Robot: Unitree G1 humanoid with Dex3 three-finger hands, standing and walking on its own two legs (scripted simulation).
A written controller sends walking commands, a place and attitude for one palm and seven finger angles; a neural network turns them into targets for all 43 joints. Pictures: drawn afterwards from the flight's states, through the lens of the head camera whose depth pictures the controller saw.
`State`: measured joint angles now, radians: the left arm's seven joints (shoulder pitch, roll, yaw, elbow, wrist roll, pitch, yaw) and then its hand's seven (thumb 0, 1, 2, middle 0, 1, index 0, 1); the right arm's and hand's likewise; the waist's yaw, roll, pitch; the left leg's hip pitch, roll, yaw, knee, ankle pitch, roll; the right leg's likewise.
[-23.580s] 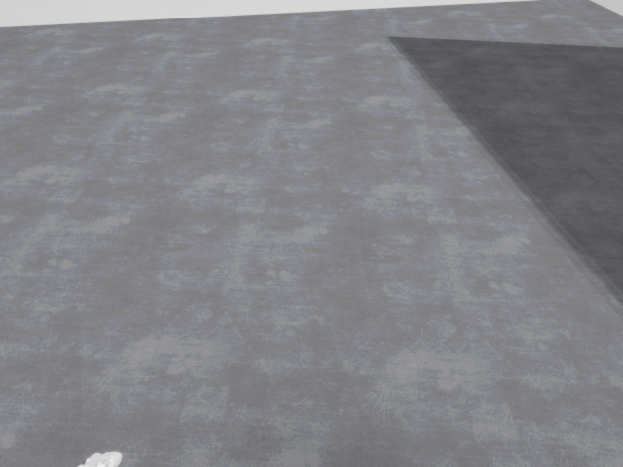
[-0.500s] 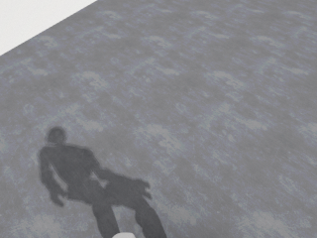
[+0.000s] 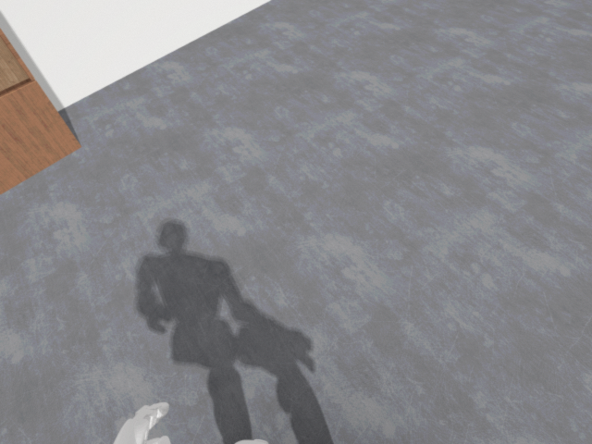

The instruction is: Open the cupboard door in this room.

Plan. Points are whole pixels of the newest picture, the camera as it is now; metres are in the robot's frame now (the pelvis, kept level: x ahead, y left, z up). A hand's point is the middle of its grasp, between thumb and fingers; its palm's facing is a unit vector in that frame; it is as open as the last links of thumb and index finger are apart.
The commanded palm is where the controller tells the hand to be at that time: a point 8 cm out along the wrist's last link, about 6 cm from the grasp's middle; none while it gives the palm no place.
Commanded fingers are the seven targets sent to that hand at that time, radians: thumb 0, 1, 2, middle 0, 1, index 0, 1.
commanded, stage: turn or walk to find it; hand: left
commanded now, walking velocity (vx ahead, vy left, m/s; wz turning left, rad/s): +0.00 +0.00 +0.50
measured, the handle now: out of the picture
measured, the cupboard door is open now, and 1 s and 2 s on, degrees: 0 0 0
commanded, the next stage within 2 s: none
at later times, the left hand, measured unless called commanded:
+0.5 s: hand out of the picture -0.05 +0.24 -0.18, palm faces +0.31 -0.91 -0.27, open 7.4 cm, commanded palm none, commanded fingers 0.00 0.90 0.90 -0.20 -0.30 -0.20 -0.30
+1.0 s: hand out of the picture +0.08 +0.20 -0.13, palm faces +0.50 -0.82 -0.26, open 7.4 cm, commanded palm none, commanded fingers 0.00 0.90 0.90 -0.20 -0.30 -0.20 -0.30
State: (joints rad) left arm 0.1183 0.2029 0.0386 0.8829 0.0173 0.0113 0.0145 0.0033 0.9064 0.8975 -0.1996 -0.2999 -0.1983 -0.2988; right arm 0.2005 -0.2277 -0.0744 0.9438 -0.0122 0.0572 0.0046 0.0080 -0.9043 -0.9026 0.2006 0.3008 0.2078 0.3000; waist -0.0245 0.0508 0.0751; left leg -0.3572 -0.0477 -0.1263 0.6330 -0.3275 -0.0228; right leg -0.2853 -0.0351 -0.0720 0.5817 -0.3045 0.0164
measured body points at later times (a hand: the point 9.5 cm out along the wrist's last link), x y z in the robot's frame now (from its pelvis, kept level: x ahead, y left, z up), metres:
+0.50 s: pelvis -0.01 +0.02 +0.00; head +0.03 +0.05 +0.44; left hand -0.06 +0.29 -0.16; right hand +0.17 -0.20 -0.13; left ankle -0.05 +0.13 -0.73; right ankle -0.01 -0.11 -0.69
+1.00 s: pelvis +0.10 +0.00 +0.01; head +0.14 -0.02 +0.46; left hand +0.05 +0.25 -0.11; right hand +0.24 -0.21 -0.16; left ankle +0.00 +0.12 -0.63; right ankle +0.14 -0.08 -0.73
